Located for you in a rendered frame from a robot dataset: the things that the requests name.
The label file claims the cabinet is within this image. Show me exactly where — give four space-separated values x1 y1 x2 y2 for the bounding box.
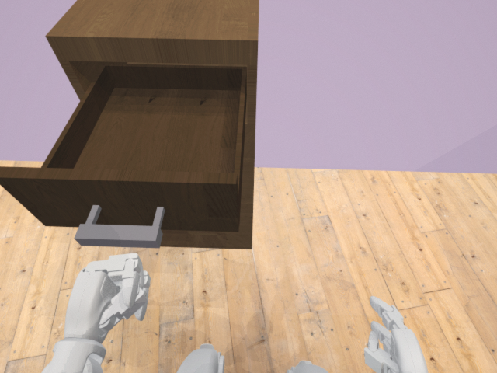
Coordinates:
45 0 259 249

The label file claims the left robot hand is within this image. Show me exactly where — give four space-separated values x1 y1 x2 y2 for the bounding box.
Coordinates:
64 253 151 344

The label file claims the handle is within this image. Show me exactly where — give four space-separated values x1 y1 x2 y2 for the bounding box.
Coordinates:
74 205 165 248

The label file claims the drawer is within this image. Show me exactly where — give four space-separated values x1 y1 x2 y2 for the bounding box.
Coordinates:
0 64 247 232

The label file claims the left robot forearm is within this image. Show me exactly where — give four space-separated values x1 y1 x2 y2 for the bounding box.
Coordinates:
41 338 106 373

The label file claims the robot left thigh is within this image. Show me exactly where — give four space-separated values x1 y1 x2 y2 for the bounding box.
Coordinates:
176 348 224 373

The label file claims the right robot hand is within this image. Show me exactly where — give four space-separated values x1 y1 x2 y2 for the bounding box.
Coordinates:
364 296 428 373

